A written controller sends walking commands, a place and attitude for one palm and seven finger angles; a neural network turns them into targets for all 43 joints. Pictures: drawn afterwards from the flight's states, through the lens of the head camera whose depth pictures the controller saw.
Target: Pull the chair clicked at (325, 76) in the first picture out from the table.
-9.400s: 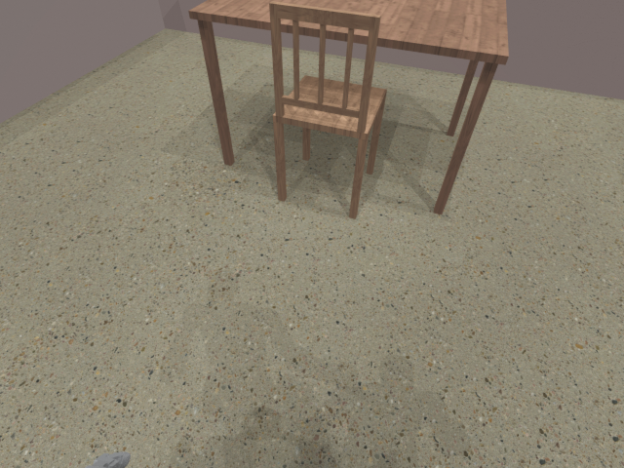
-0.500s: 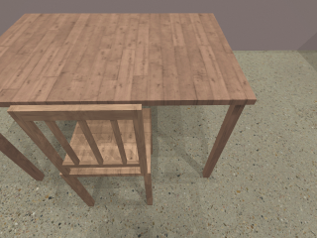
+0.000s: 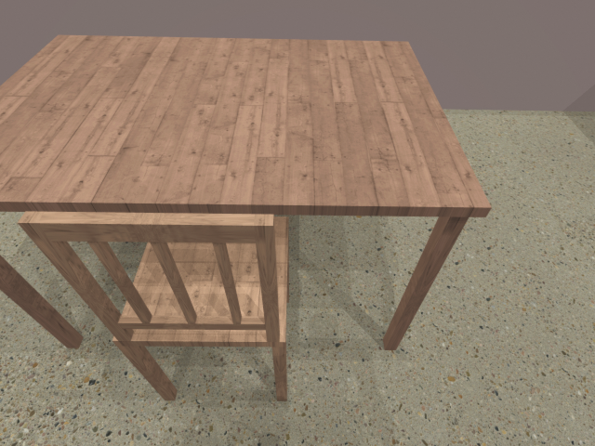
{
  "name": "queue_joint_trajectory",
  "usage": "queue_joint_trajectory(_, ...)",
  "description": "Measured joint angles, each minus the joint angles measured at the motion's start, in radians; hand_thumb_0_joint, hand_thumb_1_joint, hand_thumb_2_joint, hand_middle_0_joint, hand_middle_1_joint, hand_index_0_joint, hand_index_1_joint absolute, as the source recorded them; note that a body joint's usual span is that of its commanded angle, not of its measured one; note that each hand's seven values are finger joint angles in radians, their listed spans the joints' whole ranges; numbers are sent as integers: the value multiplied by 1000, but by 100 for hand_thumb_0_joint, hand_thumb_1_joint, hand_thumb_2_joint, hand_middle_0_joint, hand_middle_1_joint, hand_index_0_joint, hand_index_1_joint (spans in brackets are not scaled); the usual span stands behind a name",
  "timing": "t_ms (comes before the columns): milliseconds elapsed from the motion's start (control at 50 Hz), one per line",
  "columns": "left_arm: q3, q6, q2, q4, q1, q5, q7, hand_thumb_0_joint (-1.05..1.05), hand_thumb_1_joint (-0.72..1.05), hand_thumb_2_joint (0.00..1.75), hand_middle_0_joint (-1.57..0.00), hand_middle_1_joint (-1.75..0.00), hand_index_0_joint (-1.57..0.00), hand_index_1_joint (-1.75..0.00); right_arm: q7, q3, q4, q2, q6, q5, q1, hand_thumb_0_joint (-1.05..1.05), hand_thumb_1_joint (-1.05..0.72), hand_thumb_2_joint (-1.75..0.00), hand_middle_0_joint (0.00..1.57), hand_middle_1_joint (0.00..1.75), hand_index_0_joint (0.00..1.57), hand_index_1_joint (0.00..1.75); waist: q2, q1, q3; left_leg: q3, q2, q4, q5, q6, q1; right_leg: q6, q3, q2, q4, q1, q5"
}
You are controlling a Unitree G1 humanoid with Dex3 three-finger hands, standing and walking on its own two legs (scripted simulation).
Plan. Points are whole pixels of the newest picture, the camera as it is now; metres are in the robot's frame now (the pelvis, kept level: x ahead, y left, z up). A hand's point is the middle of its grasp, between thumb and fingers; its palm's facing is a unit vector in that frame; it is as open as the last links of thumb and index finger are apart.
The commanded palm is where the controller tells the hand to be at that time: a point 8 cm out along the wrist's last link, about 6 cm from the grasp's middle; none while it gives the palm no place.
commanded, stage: come to a stop and stand still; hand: left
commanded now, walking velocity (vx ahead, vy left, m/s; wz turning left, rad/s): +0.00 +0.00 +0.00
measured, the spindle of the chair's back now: (177, 284) +0.39 +0.25 -0.09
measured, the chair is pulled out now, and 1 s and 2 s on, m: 0.00 0.00 0.00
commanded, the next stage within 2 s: look again from close up in 0.04 s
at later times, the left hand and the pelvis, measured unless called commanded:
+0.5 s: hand out of the picture +0.01 +0.17 -0.18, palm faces +0.03 -0.98 -0.20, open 7.4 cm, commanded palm none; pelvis +0.01 +0.00 +0.00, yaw +0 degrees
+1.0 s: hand out of the picture -0.01 +0.16 -0.18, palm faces +0.04 -0.98 -0.19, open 7.4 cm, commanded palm none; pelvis +0.01 -0.01 +0.00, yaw +0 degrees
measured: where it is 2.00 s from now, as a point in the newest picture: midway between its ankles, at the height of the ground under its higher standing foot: outside the picture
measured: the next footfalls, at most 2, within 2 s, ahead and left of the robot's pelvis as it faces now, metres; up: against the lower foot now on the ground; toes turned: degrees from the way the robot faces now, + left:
none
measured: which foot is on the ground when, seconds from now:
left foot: down 0.00-1.00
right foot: down 0.00-1.00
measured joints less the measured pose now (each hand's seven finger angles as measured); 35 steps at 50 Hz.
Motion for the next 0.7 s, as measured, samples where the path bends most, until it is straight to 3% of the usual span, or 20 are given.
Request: queue_joint_trajectory(700, 4, 1, -17, 10, 5, -2, 2, 1, 91, 90, -20, -30, -20, -30, -3, 1, 39, 28, 2, -1, 37, 1, -92, -90, 20, 29, 20, 30, -4, -4, 4, -6, 1, -15, -1, -5, 15, -4, -6, 3, -18, 18, -2)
